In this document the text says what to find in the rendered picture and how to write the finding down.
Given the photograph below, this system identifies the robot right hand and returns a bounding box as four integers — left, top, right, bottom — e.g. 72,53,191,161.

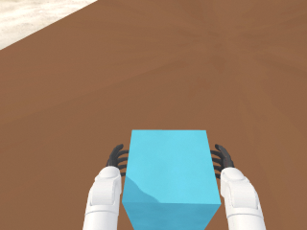
210,144,235,179

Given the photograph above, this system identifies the left robot forearm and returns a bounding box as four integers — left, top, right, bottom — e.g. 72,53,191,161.
83,166,122,230

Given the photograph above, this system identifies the carton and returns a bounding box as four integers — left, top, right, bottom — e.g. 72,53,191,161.
122,129,222,230

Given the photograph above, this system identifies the robot left hand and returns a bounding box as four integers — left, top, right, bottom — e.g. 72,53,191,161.
106,144,130,176

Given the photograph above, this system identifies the right robot forearm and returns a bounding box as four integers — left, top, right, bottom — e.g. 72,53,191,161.
220,167,266,230

